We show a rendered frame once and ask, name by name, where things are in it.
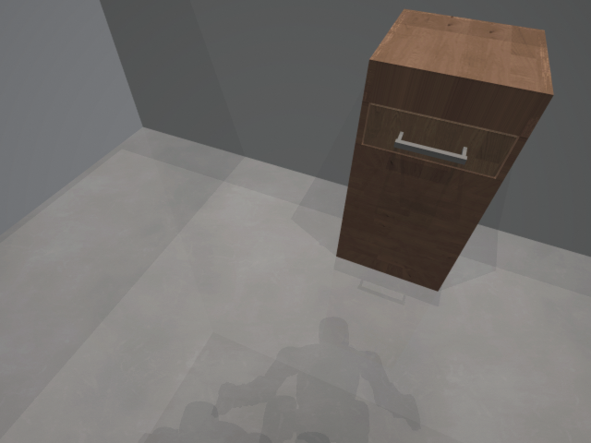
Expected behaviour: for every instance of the drawer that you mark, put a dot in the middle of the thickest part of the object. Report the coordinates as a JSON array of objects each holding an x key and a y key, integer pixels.
[{"x": 486, "y": 149}]

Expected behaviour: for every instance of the handle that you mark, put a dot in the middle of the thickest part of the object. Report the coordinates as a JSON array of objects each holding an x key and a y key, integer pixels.
[{"x": 441, "y": 154}]

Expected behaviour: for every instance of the cabinet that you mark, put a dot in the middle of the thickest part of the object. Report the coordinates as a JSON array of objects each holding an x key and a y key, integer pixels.
[{"x": 410, "y": 217}]

